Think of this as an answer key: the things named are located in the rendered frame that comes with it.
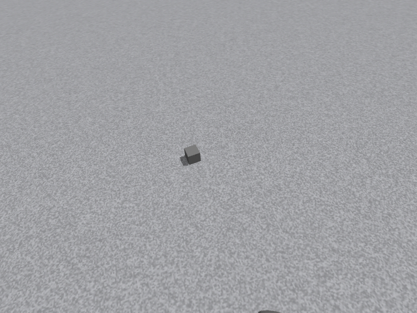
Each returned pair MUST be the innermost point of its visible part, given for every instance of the cube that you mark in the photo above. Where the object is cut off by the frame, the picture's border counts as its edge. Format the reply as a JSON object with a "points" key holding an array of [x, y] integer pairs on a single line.
{"points": [[192, 154]]}

